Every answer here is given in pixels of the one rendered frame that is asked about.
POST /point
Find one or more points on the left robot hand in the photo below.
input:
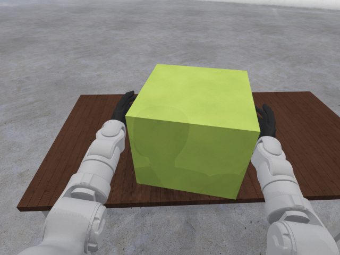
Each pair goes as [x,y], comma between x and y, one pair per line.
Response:
[123,106]

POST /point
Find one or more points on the right robot hand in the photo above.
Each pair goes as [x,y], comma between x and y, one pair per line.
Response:
[267,122]

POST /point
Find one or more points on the carton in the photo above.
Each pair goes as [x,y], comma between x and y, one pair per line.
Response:
[193,129]

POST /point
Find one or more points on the robot left upper arm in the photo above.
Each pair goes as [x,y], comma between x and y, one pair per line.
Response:
[75,227]

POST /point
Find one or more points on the left robot forearm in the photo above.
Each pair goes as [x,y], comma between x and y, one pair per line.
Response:
[93,178]

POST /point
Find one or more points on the right robot forearm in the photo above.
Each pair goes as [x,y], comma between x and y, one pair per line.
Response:
[281,191]

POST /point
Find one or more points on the table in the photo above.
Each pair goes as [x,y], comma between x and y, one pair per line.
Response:
[308,130]

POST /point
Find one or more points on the robot right upper arm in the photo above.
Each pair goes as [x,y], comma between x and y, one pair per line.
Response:
[292,238]

